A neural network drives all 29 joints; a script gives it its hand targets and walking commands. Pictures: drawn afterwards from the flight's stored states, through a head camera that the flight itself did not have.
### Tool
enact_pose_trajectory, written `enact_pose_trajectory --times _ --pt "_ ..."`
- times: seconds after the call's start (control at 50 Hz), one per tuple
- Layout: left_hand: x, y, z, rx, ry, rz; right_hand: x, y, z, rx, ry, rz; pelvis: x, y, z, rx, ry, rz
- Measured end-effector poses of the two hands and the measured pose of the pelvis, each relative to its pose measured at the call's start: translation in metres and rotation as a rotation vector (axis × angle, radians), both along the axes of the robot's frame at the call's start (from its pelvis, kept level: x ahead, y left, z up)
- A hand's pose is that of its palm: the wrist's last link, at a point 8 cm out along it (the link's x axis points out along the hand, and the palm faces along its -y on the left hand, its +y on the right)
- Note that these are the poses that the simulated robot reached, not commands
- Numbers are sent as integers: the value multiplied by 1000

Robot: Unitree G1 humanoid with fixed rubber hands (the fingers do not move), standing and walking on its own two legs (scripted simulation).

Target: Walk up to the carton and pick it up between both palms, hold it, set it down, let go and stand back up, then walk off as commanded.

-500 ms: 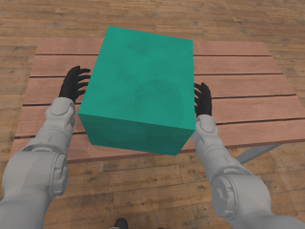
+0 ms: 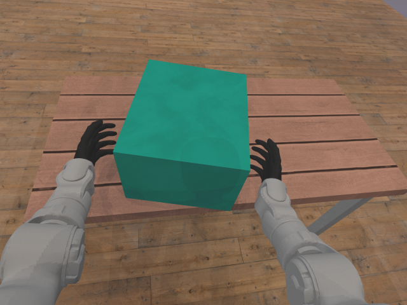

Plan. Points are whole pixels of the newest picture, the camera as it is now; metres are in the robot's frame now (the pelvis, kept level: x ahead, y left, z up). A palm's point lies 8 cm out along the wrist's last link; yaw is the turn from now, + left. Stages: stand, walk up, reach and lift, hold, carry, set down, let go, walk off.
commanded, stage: set down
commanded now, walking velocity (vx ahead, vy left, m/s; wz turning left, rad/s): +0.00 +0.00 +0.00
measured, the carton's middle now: (188, 133) +0.51 +0.02 +0.01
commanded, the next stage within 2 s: none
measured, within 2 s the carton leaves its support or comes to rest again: neither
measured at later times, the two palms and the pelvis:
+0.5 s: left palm (73, 179) +0.37 +0.24 +0.03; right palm (282, 204) +0.31 -0.16 +0.03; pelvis -0.01 +0.00 +0.01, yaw +0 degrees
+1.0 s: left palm (47, 213) +0.30 +0.27 +0.02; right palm (288, 238) +0.24 -0.16 +0.03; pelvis +0.00 +0.01 +0.01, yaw +1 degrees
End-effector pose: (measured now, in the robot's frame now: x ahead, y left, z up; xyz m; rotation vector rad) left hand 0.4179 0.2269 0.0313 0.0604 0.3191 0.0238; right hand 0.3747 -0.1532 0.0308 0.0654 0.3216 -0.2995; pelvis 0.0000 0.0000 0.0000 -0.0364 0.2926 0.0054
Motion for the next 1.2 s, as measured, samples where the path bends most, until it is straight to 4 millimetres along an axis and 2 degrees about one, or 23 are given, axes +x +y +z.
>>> enact_pose_trajectory --times 0.1,0.24,0.44,0.68,0.82,1.02,1.12,1.2 --pt "-11 4 -4 -1 17 2 -12 -1 -5 -4 17 4 0 0 1 1 -22 1" --pt "-32 9 -10 -7 29 0 -40 -10 -13 5 29 -38 -2 -1 2 2 -67 2" --pt "-46 12 2 -8 -27 -6 -57 -11 0 23 -37 -36 -7 0 4 2 -147 5" --pt "-73 21 -11 11 23 -32 -96 -13 -12 19 -11 -46 -6 0 7 3 -254 8" --pt "-92 28 -14 16 7 -49 -120 -9 -10 29 -36 -49 -3 2 8 0 -292 9" --pt "-117 48 -10 20 3 -33 -132 -2 2 40 -45 -44 0 8 10 -7 -346 12" --pt "-124 51 -1 15 -35 -37 -133 2 8 48 -50 -20 1 9 10 -8 -360 13" --pt "-133 50 -4 13 -18 -39 -142 0 8 53 -42 -28 4 9 10 -8 -378 13"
